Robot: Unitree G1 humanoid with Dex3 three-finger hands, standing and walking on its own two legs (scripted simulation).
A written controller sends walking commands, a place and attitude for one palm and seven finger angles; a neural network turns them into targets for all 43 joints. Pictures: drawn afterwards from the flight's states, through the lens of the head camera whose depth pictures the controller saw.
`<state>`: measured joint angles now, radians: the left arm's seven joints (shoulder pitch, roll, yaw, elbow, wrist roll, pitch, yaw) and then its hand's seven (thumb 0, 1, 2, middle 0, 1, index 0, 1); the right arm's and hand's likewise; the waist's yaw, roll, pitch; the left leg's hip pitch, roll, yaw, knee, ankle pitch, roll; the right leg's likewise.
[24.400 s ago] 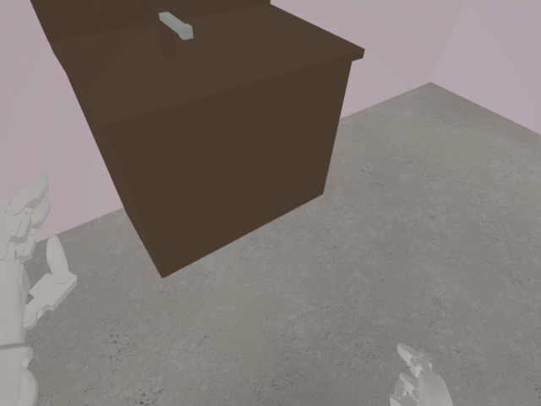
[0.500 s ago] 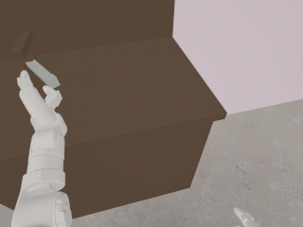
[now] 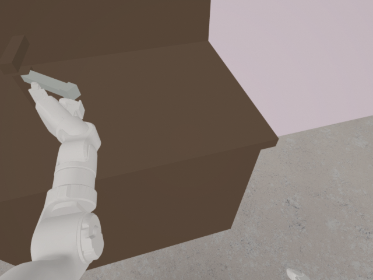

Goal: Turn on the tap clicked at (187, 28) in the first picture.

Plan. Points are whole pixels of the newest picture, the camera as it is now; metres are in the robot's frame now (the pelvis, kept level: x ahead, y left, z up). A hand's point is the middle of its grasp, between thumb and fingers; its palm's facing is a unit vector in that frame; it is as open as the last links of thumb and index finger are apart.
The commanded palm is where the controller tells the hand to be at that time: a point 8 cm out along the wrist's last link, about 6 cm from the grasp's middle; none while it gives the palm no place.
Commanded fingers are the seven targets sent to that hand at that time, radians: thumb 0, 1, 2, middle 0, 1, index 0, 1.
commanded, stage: push the lever round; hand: left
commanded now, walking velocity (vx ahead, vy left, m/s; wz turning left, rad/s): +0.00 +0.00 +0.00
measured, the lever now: (70, 91) +0.47 +0.28 +0.17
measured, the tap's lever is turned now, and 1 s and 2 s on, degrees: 48 71 76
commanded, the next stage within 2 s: lift the hand up off the lever in 1.04 s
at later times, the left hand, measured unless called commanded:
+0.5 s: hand (95, 94) +0.47 +0.23 +0.16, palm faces +0.82 -0.56 -0.09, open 8.0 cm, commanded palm +0.43 +0.24 +0.16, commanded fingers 0.00 0.90 0.90 -0.15 -0.15 -0.15 -0.15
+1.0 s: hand (98, 90) +0.49 +0.23 +0.16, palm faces +0.82 -0.56 -0.11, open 8.1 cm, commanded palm +0.45 +0.24 +0.16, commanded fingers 0.00 0.90 0.90 -0.15 -0.15 -0.15 -0.15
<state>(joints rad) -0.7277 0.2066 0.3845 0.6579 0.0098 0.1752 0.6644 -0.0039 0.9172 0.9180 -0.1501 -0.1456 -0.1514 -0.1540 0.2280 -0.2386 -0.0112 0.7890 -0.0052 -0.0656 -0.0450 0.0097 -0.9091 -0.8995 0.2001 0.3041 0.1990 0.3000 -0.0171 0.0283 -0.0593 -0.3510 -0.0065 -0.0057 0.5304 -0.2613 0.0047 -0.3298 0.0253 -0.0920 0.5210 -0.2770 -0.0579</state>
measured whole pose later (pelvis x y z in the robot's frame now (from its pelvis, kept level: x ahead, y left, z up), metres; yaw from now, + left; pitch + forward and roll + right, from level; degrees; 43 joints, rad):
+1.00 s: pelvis +0.00 -0.02 -0.01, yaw +1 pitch +9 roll +0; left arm -1.01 0.29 0.49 1.02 0.11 0.10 0.80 0.02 0.90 0.90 -0.15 -0.15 -0.08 -0.13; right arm 0.30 -0.25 -0.03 0.81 -0.06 -0.04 0.01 0.01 -0.91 -0.90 0.20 0.30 0.20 0.30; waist -0.09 0.02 -0.09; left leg -0.48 0.01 -0.03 0.59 -0.28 -0.02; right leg -0.45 0.04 -0.11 0.58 -0.30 -0.08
